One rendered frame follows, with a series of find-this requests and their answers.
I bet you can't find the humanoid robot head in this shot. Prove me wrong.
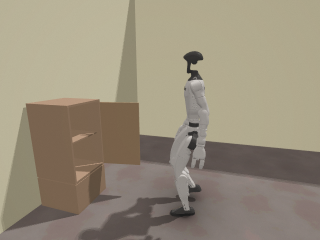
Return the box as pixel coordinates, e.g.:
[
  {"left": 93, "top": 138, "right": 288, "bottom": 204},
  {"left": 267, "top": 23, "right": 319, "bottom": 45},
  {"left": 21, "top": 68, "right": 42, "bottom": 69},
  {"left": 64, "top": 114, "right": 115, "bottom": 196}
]
[{"left": 183, "top": 51, "right": 203, "bottom": 81}]

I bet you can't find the humanoid robot torso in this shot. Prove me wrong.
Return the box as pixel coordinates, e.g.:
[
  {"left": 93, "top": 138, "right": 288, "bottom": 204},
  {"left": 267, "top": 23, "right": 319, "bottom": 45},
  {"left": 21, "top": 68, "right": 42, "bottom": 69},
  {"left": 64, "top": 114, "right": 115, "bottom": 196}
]
[{"left": 184, "top": 77, "right": 205, "bottom": 136}]

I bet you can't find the robot right hand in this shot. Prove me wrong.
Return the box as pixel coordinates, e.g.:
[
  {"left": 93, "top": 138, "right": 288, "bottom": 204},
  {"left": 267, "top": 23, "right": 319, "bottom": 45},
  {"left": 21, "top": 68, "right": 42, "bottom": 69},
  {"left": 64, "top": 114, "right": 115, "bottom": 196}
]
[{"left": 174, "top": 125, "right": 185, "bottom": 140}]

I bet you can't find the robot left upper arm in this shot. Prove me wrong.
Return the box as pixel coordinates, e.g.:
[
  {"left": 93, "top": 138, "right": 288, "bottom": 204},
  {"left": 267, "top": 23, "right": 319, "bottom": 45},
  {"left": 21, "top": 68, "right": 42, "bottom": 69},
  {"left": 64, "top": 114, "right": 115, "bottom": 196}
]
[{"left": 190, "top": 80, "right": 210, "bottom": 117}]

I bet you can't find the left robot forearm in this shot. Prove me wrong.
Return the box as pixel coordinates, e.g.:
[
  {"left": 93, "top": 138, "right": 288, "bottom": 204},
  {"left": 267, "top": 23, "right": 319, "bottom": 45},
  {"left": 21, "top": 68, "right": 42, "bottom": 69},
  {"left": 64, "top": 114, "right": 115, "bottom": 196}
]
[{"left": 196, "top": 109, "right": 209, "bottom": 147}]

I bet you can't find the robot left hand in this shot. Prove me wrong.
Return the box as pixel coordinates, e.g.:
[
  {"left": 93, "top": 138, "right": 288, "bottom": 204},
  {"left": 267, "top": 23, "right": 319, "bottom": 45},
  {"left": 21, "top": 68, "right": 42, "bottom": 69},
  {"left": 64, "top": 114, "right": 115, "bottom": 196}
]
[{"left": 191, "top": 146, "right": 206, "bottom": 170}]

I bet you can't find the cupboard door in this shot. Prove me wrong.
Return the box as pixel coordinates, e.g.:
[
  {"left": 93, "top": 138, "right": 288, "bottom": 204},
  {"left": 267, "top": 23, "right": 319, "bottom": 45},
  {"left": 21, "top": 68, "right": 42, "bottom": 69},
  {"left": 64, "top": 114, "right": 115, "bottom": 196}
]
[{"left": 99, "top": 102, "right": 141, "bottom": 165}]

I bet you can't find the right robot forearm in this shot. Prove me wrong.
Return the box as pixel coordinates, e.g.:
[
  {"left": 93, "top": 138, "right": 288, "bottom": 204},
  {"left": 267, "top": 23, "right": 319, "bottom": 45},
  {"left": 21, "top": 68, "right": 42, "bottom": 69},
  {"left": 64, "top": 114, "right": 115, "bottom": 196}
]
[{"left": 183, "top": 116, "right": 190, "bottom": 127}]

